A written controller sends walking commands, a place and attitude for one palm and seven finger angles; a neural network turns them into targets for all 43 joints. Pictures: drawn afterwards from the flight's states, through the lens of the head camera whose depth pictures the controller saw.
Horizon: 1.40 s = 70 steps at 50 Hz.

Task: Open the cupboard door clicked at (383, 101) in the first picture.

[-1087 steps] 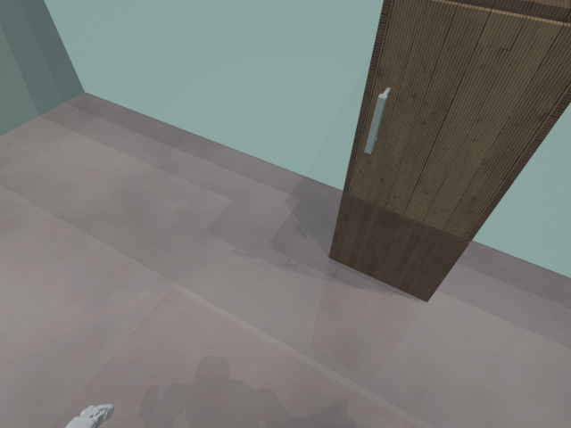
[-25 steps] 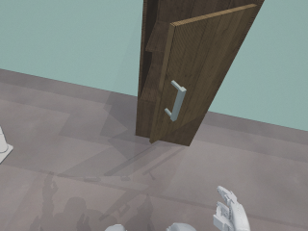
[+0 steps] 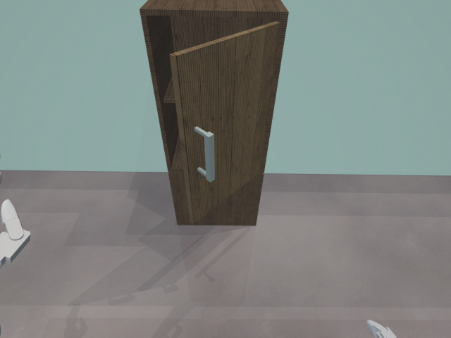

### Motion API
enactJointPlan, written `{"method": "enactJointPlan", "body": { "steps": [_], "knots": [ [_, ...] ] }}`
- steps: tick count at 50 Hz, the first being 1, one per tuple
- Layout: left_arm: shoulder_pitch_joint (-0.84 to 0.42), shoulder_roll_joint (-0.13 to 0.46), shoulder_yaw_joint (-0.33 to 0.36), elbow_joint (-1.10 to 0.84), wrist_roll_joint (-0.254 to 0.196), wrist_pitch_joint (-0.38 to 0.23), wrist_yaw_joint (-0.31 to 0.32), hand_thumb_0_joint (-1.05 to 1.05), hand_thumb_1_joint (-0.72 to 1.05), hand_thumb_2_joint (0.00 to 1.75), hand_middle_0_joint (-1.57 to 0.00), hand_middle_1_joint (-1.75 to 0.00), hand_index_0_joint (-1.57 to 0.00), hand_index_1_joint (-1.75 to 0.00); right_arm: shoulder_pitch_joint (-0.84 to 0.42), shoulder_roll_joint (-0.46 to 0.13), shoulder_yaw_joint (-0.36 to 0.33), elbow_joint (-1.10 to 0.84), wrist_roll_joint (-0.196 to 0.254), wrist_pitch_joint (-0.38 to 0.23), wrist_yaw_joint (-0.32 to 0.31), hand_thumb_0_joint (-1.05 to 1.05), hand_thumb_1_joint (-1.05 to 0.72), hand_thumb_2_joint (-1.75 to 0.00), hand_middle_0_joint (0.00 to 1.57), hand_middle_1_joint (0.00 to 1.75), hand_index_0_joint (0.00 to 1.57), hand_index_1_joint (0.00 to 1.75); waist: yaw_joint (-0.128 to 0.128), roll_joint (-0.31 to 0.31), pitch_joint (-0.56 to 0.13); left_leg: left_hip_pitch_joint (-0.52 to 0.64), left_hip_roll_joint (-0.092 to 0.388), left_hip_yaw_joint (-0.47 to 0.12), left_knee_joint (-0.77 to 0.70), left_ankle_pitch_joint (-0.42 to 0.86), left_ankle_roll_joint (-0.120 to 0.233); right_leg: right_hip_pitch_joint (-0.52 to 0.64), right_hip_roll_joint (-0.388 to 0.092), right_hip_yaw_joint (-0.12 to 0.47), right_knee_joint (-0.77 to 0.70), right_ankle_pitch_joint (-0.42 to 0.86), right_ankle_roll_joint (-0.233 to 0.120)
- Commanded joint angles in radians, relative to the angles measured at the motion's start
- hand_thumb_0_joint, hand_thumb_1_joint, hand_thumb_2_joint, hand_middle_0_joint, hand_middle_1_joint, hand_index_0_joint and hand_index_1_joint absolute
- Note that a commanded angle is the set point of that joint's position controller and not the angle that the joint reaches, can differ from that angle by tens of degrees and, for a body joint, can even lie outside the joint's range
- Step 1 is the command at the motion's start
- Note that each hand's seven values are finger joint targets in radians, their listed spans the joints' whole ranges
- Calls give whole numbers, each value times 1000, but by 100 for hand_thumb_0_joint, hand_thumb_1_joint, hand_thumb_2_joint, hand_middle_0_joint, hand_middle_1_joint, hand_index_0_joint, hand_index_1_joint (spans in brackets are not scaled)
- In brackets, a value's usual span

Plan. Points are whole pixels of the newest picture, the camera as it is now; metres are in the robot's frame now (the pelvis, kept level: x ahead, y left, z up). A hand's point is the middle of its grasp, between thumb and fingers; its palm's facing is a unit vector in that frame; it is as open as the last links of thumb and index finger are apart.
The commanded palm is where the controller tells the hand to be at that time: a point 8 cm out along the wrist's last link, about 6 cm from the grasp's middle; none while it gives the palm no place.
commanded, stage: stop stepping back and stand still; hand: left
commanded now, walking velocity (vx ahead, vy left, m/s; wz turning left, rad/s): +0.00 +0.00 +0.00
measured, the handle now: (204, 155) +0.60 +0.08 -0.01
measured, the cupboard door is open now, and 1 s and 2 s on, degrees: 46 46 46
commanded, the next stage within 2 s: let the arm hang, fingers relaxed in 0.48 s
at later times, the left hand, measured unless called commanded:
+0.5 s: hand (44, 259) +0.18 +0.25 +0.15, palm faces +0.46 -0.78 -0.41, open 7.4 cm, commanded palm +0.11 +0.28 +0.20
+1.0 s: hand out of the picture -0.09 +0.19 -0.16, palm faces +0.03 -0.99 -0.14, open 7.3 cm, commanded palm none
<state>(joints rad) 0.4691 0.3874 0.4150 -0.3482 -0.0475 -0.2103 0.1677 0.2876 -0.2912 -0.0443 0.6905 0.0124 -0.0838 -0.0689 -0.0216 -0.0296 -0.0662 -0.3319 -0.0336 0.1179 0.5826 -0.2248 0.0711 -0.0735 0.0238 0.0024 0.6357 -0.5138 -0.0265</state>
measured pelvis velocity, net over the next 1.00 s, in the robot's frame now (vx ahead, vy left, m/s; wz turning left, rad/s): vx -0.07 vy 0.02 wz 0.04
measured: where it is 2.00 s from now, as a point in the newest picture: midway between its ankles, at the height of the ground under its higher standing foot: outside the picture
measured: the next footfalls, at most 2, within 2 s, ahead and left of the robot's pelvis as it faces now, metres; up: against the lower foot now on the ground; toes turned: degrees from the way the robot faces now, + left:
right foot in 0.18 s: +0.00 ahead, -0.10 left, +0.00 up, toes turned -2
left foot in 0.48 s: +0.00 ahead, +0.13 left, +0.00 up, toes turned +4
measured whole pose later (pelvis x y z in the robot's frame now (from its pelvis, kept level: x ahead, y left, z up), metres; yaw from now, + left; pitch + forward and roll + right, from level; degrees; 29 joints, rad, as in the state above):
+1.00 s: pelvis -0.07 +0.02 +0.02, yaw +2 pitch -2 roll -1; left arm 0.32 0.19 -0.02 1.01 0.01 0.05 0.00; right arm 0.24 -0.20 0.02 1.01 -0.02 0.04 0.00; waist 0.01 -0.05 0.08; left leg -0.25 0.01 0.02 0.47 -0.20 0.01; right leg -0.22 -0.01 -0.08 0.45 -0.20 -0.01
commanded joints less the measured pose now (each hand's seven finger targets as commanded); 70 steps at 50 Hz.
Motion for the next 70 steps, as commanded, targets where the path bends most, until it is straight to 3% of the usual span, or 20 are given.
{"method": "enactJointPlan", "body": {
  "steps": [1,3,4,8,9,11,13,17,21,23,25,28,29,30,32,35,37,45,59,70],
  "knots": [
    [-49,228,121,-300,10,-92,10,0,90,90,-20,-30,-20,-30,-124,-63,-21,-189,-12,-87,17,0,-90,-90,20,30,20,30,14,183,-30,275,337,-530,-217,358,209,-408,-9,52,381,-32,87],
    [-31,322,193,-436,12,-81,10,0,90,90,-20,-30,-20,-30,-172,-39,-8,-194,-26,-106,13,0,-90,-90,20,30,20,30,28,206,45,-36,316,-472,-357,-86,149,-232,-56,57,327,-38,34],
    [6,295,193,-454,11,-77,13,0,90,90,-20,-30,-20,-30,-183,-30,-3,-201,-21,-112,14,0,-90,-90,20,30,20,30,28,216,65,-131,281,-386,-395,-227,110,-145,-49,14,250,-8,29],
    [149,270,238,-395,7,-74,22,0,90,90,-20,-30,-20,-30,-165,-31,-3,-236,-11,-102,8,0,-90,-90,20,30,20,30,34,247,36,-312,150,-143,-297,-407,-18,117,-23,-88,-81,126,12],
    [156,242,218,-348,6,-76,19,0,90,90,-20,-30,-20,-30,-155,-15,-2,-236,-9,-93,9,0,-90,-90,20,30,20,30,23,128,48,-291,104,-110,-171,-345,-42,68,-64,1,-197,115,-11],
    [126,213,186,-273,0,-57,10,0,90,90,-20,-30,-20,-30,-142,-24,-19,-215,-8,-71,12,0,-90,-90,20,30,20,30,14,-174,84,-147,25,-112,299,-200,-89,-282,-326,510,-514,-169,-127],
    [73,157,134,-213,-1,-57,9,0,90,90,-20,-30,-20,-30,-129,-36,-22,-185,-8,-70,12,0,-90,-90,20,30,20,30,-8,-144,105,-165,42,-167,443,-149,-87,-287,-325,454,-484,90,-99],
    [-63,146,67,-100,24,-61,13,0,90,90,-20,-30,-20,-30,-148,-11,14,-158,-9,-77,-10,0,-90,-90,20,30,20,30,7,-106,26,-109,52,-93,152,-99,-68,-25,-213,145,-288,634,-57],
    [-119,146,29,-184,33,-45,13,0,90,90,-20,-30,-20,-30,-173,-22,7,-174,-13,-96,-23,0,-90,-90,20,30,20,30,37,-159,-2,9,29,-61,-38,-49,-37,44,-187,115,-266,838,22],
    [-101,205,77,-325,28,-47,20,0,90,90,-20,-30,-20,-30,-178,-30,-2,-187,-13,-91,-21,0,-90,-90,20,30,20,30,40,-90,-66,123,56,-80,-150,148,-29,72,-169,89,-203,909,57],
    [-34,229,118,-459,20,-60,25,0,90,90,-20,-30,-20,-30,-174,-34,-3,-226,-11,-82,-12,0,-90,-90,20,30,20,30,42,66,-135,282,133,-125,-138,497,-13,8,-109,45,-141,833,80],
    [110,279,205,-493,17,-55,27,0,90,90,-20,-30,-20,-30,-166,-22,-7,-239,-10,-69,-2,0,-90,-90,20,30,20,30,37,234,-146,253,137,-104,-86,606,-43,12,-77,27,-150,765,33],
    [-17,20,-317,422,95,125,-126,0,90,90,-20,-30,-20,-30,-221,-206,-54,-10,-9,-71,74,0,-90,-90,20,30,20,30,-18,151,4,95,115,-104,17,621,-40,-97,-138,-15,-32,931,6],
    [3,29,-291,486,84,175,-155,0,90,90,-20,-30,-20,-30,-137,-179,-59,-1,-8,-30,74,0,-90,-90,20,30,20,30,14,159,-72,139,133,-111,2,548,-48,-109,-137,49,-66,838,-18],
    [-41,26,-303,518,84,182,-171,0,90,90,-20,-30,-20,-30,-123,-160,-42,-10,-14,-7,76,0,-90,-90,20,30,20,30,15,152,-67,63,164,-159,-40,323,-31,-141,-129,13,-75,580,-13],
    [-175,52,-330,679,82,179,-181,0,90,90,-20,-30,-20,-30,-168,-171,-14,-3,-28,16,76,0,-90,-90,20,30,20,30,32,-85,7,-38,176,-233,-121,196,-10,-119,-106,13,-135,413,-2],
    [-232,75,-334,803,80,178,-178,0,90,90,-20,-30,-20,-30,-171,-185,-13,24,-33,27,70,0,-90,-90,20,30,20,30,23,-176,-30,26,153,-221,-98,276,-18,-93,-132,36,-144,529,-13],
    [-223,-6,-389,1184,65,217,-157,0,90,90,-20,-30,-20,-30,-142,-71,37,190,-39,85,60,0,-90,-90,20,30,20,30,26,170,41,41,117,-199,-243,-47,-43,-83,-122,53,-268,230,-5],
    [-88,-132,-395,1464,65,215,-142,0,90,90,-20,-30,-20,-30,76,18,17,372,-31,94,34,0,-90,-90,20,30,20,30,15,48,153,13,146,-252,-334,-248,-23,-150,-102,0,-292,165,-3],
    [-76,-150,-387,1476,66,210,-133,0,90,90,-20,-30,-20,-30,115,75,19,410,-35,88,37,0,-90,-90,20,30,20,30,22,30,189,-8,125,-220,-314,-197,-23,-177,-111,23,-289,162,-5]
  ]
}}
